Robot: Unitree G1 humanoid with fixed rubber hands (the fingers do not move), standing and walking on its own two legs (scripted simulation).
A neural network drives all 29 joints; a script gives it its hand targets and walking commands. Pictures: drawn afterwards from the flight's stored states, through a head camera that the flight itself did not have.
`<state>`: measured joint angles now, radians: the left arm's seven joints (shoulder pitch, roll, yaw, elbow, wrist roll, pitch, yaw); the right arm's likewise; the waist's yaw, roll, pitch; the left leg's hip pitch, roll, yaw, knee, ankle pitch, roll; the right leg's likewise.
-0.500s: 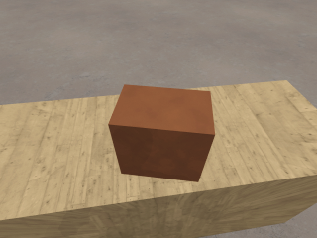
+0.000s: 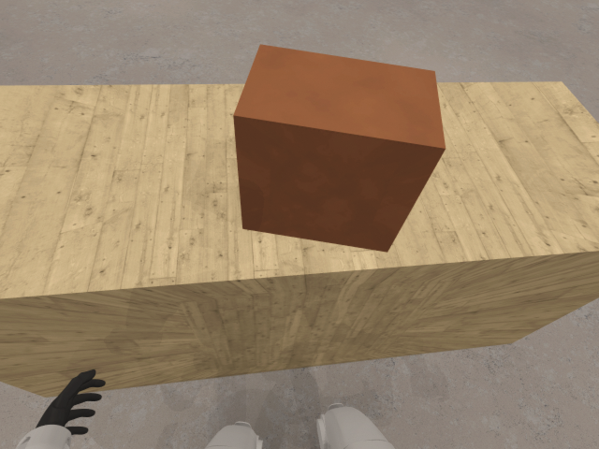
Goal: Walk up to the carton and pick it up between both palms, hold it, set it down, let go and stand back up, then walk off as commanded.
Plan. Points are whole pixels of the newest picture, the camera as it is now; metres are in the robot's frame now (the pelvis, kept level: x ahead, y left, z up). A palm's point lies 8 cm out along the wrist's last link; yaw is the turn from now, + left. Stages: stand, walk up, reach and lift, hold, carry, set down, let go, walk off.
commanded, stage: walk off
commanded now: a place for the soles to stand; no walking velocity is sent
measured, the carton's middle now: (329, 157) +0.54 -0.03 +0.04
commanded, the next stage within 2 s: none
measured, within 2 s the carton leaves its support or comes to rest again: neither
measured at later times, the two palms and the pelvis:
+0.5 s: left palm out of the picture -0.01 +0.29 -0.06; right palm out of the picture -0.03 -0.37 -0.10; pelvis -0.13 -0.04 +0.00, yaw +0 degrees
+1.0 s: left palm out of the picture -0.18 +0.28 -0.10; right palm out of the picture -0.18 -0.38 -0.08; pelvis -0.30 -0.05 -0.01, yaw -2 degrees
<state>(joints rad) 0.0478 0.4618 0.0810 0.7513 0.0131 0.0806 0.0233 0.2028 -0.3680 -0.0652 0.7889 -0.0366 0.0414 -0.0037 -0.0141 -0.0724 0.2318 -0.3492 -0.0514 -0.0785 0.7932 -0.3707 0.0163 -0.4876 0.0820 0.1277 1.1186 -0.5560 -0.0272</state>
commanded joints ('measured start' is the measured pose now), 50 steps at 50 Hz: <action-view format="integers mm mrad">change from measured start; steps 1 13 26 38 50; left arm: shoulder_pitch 118 247 156 71 318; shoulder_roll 177 124 188 185 155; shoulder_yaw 44 45 82 60 51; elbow -42 -36 -157 -142 -45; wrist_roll -14 6 11 -30 -2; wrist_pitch -16 -43 -64 -35 -57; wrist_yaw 2 -10 9 19 -12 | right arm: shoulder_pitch -67 -52 31 -39 -39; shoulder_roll -266 -294 -273 -310 -297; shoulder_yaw -69 -78 -59 -63 -84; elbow -126 -140 -150 -153 -153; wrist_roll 6 19 24 14 22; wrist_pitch -33 0 -5 -41 2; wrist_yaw -31 -19 -19 -27 -14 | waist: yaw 15 33 64 22 44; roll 286 295 -76 135 303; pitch -216 -316 -194 -185 -338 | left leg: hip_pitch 145 101 -307 60 61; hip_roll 284 224 -52 329 206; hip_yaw -341 -230 -113 -420 -185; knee -323 -188 427 -286 -68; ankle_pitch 485 465 -216 536 369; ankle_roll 210 114 -23 237 130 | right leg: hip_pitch -50 330 433 -90 346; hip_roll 29 -57 -372 55 -45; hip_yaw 86 -102 286 75 -43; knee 253 -678 -526 282 -644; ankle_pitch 54 153 840 -25 114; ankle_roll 1 -24 -253 -16 -21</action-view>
